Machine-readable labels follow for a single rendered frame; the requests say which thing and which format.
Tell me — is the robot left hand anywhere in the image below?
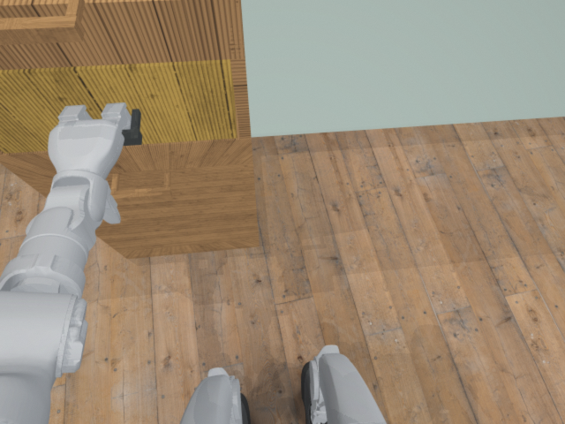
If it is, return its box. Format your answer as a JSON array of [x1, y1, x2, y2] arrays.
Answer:
[[48, 102, 132, 224]]

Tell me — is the robot right foot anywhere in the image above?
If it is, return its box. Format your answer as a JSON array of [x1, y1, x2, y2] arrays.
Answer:
[[301, 361, 328, 424]]

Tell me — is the drawer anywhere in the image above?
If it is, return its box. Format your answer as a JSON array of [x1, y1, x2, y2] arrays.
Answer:
[[0, 59, 237, 154]]

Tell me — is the left robot upper arm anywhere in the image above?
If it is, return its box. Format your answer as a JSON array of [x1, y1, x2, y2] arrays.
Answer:
[[0, 291, 88, 424]]

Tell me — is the robot left forearm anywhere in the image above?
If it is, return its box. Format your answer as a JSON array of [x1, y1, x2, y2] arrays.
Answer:
[[0, 170, 108, 299]]

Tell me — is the handle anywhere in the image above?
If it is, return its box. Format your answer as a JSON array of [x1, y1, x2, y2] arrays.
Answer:
[[110, 186, 172, 202], [122, 109, 142, 146], [0, 16, 85, 45]]

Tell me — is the cabinet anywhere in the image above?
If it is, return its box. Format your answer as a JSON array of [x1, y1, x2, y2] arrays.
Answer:
[[0, 0, 260, 259]]

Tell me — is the robot right shin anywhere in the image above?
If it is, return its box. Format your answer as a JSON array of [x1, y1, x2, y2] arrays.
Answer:
[[310, 345, 339, 424]]

